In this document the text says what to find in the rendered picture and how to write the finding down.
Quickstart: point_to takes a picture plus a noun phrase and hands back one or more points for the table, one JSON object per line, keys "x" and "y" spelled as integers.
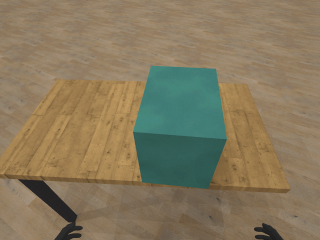
{"x": 82, "y": 132}

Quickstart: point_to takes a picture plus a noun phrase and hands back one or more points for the left robot hand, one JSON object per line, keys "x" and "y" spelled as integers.
{"x": 64, "y": 233}

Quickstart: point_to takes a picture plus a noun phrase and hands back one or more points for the right robot hand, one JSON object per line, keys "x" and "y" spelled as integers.
{"x": 269, "y": 230}

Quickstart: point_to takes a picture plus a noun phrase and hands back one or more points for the carton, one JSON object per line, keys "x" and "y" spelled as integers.
{"x": 180, "y": 132}

